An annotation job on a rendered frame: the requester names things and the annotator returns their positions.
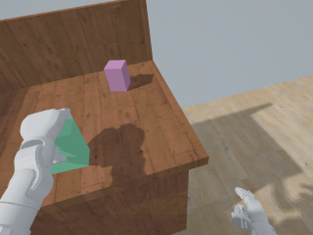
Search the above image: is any right robot hand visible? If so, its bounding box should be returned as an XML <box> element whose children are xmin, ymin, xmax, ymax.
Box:
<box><xmin>231</xmin><ymin>187</ymin><xmax>269</xmax><ymax>231</ymax></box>

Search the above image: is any sponge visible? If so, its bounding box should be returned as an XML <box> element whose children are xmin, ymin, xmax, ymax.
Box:
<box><xmin>51</xmin><ymin>118</ymin><xmax>90</xmax><ymax>174</ymax></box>

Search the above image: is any left robot hand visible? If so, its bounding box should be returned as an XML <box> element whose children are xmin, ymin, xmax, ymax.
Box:
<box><xmin>20</xmin><ymin>108</ymin><xmax>72</xmax><ymax>164</ymax></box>

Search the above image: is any robot right forearm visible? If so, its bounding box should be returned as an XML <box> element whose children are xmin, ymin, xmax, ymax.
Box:
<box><xmin>250</xmin><ymin>221</ymin><xmax>278</xmax><ymax>235</ymax></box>

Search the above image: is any robot left forearm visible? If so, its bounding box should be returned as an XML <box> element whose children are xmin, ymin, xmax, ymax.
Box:
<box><xmin>0</xmin><ymin>136</ymin><xmax>56</xmax><ymax>235</ymax></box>

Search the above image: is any table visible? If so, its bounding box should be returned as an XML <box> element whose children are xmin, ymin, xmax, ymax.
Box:
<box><xmin>0</xmin><ymin>0</ymin><xmax>209</xmax><ymax>235</ymax></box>

